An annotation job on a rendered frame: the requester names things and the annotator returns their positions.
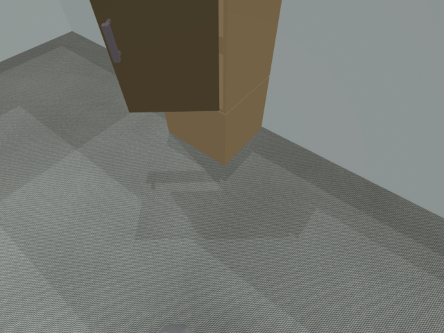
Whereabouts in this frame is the handle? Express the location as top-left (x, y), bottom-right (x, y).
top-left (101, 19), bottom-right (121, 63)

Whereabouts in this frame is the cupboard door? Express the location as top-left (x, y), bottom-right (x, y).
top-left (89, 0), bottom-right (219, 112)

